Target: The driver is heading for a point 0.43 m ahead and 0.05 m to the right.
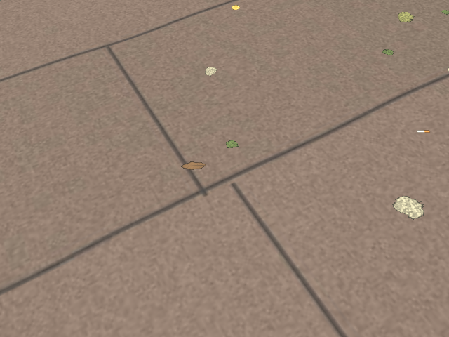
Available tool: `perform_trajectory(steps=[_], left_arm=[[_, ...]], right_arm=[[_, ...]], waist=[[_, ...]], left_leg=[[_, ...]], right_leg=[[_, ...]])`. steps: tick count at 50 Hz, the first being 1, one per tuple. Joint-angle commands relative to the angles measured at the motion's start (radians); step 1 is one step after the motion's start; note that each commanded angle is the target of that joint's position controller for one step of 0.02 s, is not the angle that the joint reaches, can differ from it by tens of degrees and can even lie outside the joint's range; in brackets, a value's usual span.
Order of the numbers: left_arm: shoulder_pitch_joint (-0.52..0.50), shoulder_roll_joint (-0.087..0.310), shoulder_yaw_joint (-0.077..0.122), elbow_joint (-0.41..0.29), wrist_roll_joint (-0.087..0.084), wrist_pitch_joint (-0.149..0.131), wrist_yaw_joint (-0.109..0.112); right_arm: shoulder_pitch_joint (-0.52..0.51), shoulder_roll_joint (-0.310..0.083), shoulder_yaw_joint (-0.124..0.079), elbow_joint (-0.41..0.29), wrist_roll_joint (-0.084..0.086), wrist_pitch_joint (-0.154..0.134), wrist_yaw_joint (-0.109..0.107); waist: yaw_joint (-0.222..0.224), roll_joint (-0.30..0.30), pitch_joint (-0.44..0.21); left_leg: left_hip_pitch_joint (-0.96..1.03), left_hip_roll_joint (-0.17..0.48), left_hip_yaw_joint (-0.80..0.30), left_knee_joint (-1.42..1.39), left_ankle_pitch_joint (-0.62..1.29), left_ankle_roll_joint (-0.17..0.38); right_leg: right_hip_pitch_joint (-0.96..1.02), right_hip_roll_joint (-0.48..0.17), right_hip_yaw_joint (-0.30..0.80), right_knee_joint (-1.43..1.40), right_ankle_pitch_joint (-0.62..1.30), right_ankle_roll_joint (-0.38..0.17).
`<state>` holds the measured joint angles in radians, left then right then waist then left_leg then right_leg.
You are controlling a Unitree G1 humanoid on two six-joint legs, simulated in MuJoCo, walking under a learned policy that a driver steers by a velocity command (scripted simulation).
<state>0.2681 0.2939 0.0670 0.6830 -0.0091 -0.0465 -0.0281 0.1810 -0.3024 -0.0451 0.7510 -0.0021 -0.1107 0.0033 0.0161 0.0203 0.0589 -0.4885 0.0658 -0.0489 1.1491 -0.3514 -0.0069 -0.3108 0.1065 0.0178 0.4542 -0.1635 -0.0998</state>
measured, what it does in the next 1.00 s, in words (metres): walks ahead, turning right: left foot, then right foot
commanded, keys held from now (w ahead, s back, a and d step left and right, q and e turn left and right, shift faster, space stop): w+e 0.34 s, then no key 0.66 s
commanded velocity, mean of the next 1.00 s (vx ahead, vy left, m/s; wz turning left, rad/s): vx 0.28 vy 0.00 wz -0.33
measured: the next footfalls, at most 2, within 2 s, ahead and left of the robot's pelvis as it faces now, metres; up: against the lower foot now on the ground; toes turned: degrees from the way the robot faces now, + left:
left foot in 0.32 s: +0.39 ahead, +0.12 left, +0.00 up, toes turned -16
right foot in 0.72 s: +0.41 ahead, -0.14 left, +0.00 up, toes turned -16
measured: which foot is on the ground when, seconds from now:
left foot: up 0.00-0.30, down 0.32-1.00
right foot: down 0.00-0.34, up 0.36-0.70, down 0.72-1.00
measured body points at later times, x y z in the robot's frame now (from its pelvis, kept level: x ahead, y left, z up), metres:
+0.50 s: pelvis +0.27 +0.04 +0.00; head +0.31 +0.04 +0.45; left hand +0.47 +0.28 -0.11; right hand +0.33 -0.26 -0.10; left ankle +0.34 +0.13 -0.74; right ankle +0.21 -0.08 -0.66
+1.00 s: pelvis +0.37 -0.02 +0.00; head +0.38 -0.03 +0.45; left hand +0.62 +0.15 -0.09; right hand +0.38 -0.30 -0.14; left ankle +0.35 +0.13 -0.74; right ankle +0.38 -0.13 -0.74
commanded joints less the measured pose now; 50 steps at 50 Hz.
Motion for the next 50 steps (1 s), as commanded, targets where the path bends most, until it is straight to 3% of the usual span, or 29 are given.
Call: perform_trajectory(steps=[1,3,6,10,13,15,16,17,18,19,20,21,22,24,27,29,32,35,36,37,38,39,40,42,44,47,50], left_arm=[[-0.021,0.133,0.035,-0.079,0.000,-0.022,0.017],[0.009,0.159,0.042,-0.065,-0.005,-0.020,0.031],[0.046,0.167,0.045,-0.046,-0.012,-0.010,0.043],[0.105,0.167,0.047,-0.014,-0.020,0.002,0.047],[0.102,0.159,0.048,-0.007,-0.018,0.012,0.053],[0.072,0.138,0.042,-0.016,-0.014,0.016,0.051],[0.062,0.088,0.023,-0.032,-0.005,0.013,0.045],[0.164,0.021,0.002,-0.052,-0.008,0.006,0.046],[0.224,0.057,-0.002,-0.061,-0.026,-0.001,0.048],[0.163,0.146,0.021,-0.039,-0.027,0.003,0.051],[0.075,0.167,0.028,-0.050,-0.014,0.010,0.053],[0.030,0.155,0.030,-0.062,0.000,0.015,0.055],[0.021,0.141,0.033,-0.067,0.006,0.021,0.054],[0.048,0.074,0.017,-0.059,-0.001,0.033,0.050],[0.021,0.032,-0.002,-0.066,0.009,0.040,0.048],[-0.017,0.030,-0.009,-0.067,0.009,0.040,0.041],[-0.089,0.054,-0.003,-0.083,0.010,0.041,0.033],[-0.093,0.064,0.006,-0.083,0.018,0.038,0.031],[-0.090,0.087,0.013,-0.084,0.024,0.037,0.036],[-0.070,0.143,0.022,-0.095,0.035,0.038,0.047],[-0.102,0.133,0.012,-0.102,0.041,0.050,0.055],[-0.120,0.055,-0.007,-0.096,0.032,0.055,0.048],[-0.151,0.045,-0.010,-0.090,0.027,0.056,0.038],[-0.209,0.061,-0.007,-0.098,0.023,0.053,0.026],[-0.190,0.075,-0.002,-0.081,0.026,0.044,0.021],[-0.169,0.061,-0.002,-0.058,0.020,0.034,0.027],[-0.174,0.055,0.000,-0.036,0.018,0.037,0.030]], right_arm=[[0.029,-0.102,-0.031,-0.065,-0.014,0.003,-0.004],[-0.043,-0.078,-0.022,-0.089,-0.019,0.011,-0.007],[-0.154,-0.047,-0.008,-0.115,-0.013,0.006,0.000],[-0.245,-0.068,-0.014,-0.146,0.006,-0.008,0.016],[-0.223,-0.104,-0.031,-0.146,0.009,-0.020,0.024],[-0.093,-0.132,-0.052,-0.115,0.006,-0.030,0.016],[0.036,-0.171,-0.067,-0.102,-0.011,-0.034,0.009],[0.165,-0.251,-0.086,-0.089,-0.028,-0.028,0.001],[0.191,-0.234,-0.085,-0.060,-0.010,-0.016,0.012],[0.127,-0.141,-0.061,-0.083,-0.001,-0.010,0.010],[0.071,-0.098,-0.047,-0.093,-0.009,-0.001,0.008],[0.030,-0.076,-0.036,-0.091,-0.015,0.005,0.011],[0.008,-0.058,-0.028,-0.083,-0.016,0.006,0.014],[-0.009,-0.058,-0.025,-0.057,-0.017,0.002,0.019],[-0.036,-0.109,-0.037,-0.026,-0.007,0.012,0.011],[-0.039,-0.127,-0.041,-0.010,0.004,0.027,0.005],[-0.004,-0.138,-0.040,0.021,0.014,0.042,0.004],[-0.016,-0.132,-0.032,0.040,0.029,0.052,0.004],[0.019,-0.101,-0.021,0.056,0.023,0.050,0.005],[0.046,-0.058,-0.004,0.052,-0.009,0.043,0.007],[0.165,-0.008,0.014,0.071,-0.025,0.042,0.011],[0.124,-0.023,0.016,0.070,-0.020,0.057,0.004],[0.083,-0.049,0.012,0.060,-0.014,0.071,0.000],[0.070,-0.081,0.007,0.072,-0.019,0.097,-0.008],[0.067,-0.094,0.003,0.082,-0.017,0.104,-0.011],[0.068,-0.089,0.004,0.101,-0.010,0.099,-0.017],[0.058,-0.079,0.004,0.118,-0.007,0.104,-0.022]], waist=[[-0.036,-0.048,-0.102],[-0.016,-0.045,-0.071],[0.029,-0.080,-0.060],[0.063,-0.101,-0.052],[0.038,-0.130,-0.056],[-0.035,-0.146,-0.105],[-0.097,-0.100,-0.226],[-0.087,0.111,-0.380],[-0.063,0.315,-0.402],[-0.079,0.167,-0.263],[-0.079,0.076,-0.170],[-0.058,0.034,-0.116],[-0.031,0.040,-0.095],[0.000,0.087,-0.093],[0.011,0.096,-0.140],[-0.004,0.099,-0.166],[-0.032,0.089,-0.161],[-0.006,0.078,-0.140],[-0.006,0.048,-0.140],[-0.020,-0.045,-0.203],[-0.085,-0.187,-0.264],[-0.053,-0.184,-0.267],[-0.056,-0.162,-0.222],[-0.056,-0.127,-0.134],[-0.050,-0.092,-0.100],[-0.040,-0.066,-0.146],[-0.038,-0.045,-0.160]], left_leg=[[-0.124,0.041,-0.022,-0.096,0.067,-0.036],[-0.143,0.024,-0.007,-0.228,0.173,-0.064],[-0.074,-0.023,0.001,-0.467,0.378,-0.071],[-0.018,-0.063,-0.019,-0.617,0.438,-0.055],[0.016,-0.067,-0.043,-0.670,0.333,-0.019],[0.200,-0.070,-0.014,-0.729,0.308,0.028],[0.437,0.037,-0.099,-0.701,0.294,0.086],[0.803,0.265,-0.441,-0.712,0.195,0.214],[0.866,0.379,-0.772,-0.806,0.066,0.304],[0.742,0.339,-0.659,-0.822,0.101,0.271],[0.606,0.293,-0.472,-0.805,0.297,0.238],[0.487,0.247,-0.347,-0.803,0.524,0.228],[0.414,0.210,-0.255,-0.805,0.678,0.218],[0.330,0.163,-0.147,-0.836,0.806,0.214],[0.310,0.161,-0.064,-0.857,0.902,0.237],[0.300,0.145,-0.018,-0.865,0.866,0.224],[0.329,0.152,-0.020,-0.844,0.745,0.209],[0.313,0.138,-0.035,-0.772,0.560,0.165],[0.284,0.102,-0.027,-0.732,0.471,0.119],[0.225,0.042,0.021,-0.639,0.301,0.058],[0.142,-0.016,0.062,-0.579,-0.042,-0.001],[0.170,-0.006,0.037,-0.601,-0.075,-0.027],[0.196,-0.005,0.041,-0.640,-0.009,-0.031],[0.216,-0.009,0.048,-0.695,0.083,-0.028],[0.234,-0.010,0.048,-0.702,0.119,-0.022],[0.267,0.001,0.040,-0.706,0.210,-0.021],[0.285,0.000,0.045,-0.708,0.225,-0.025]], right_leg=[[0.137,-0.266,0.321,-0.226,0.273,-0.209],[0.098,-0.239,0.274,-0.233,0.303,-0.193],[0.063,-0.183,0.227,-0.213,0.215,-0.137],[0.110,-0.208,0.306,-0.163,0.118,-0.110],[0.199,-0.243,0.395,-0.078,0.114,-0.091],[0.187,-0.205,0.394,0.036,0.203,-0.057],[0.104,-0.153,0.340,0.244,0.166,-0.024],[-0.189,-0.016,0.205,0.579,-0.164,0.050],[-0.407,-0.014,0.170,0.784,-0.453,0.082],[-0.449,-0.066,0.198,0.864,-0.388,0.100],[-0.420,-0.091,0.163,0.871,-0.325,0.114],[-0.383,-0.108,0.143,0.836,-0.301,0.125],[-0.343,-0.132,0.136,0.780,-0.292,0.128],[-0.259,-0.136,0.094,0.650,-0.269,0.137],[-0.170,-0.143,0.057,0.443,-0.151,0.151],[-0.088,-0.140,0.031,0.316,-0.028,0.147],[-0.041,-0.127,0.020,0.198,0.035,0.131],[0.075,-0.106,-0.002,0.005,0.126,0.082],[0.155,-0.135,0.036,-0.067,0.242,0.056],[0.288,-0.266,0.163,-0.032,0.575,0.014],[0.376,-0.395,0.281,0.011,0.676,-0.106],[0.310,-0.380,0.299,-0.014,0.495,-0.138],[0.243,-0.318,0.265,-0.028,0.325,-0.099],[0.135,-0.235,0.190,-0.028,0.127,-0.024],[0.119,-0.202,0.158,-0.005,0.187,0.004],[0.184,-0.196,0.136,0.051,0.404,-0.001],[0.206,-0.193,0.130,0.062,0.452,-0.009]])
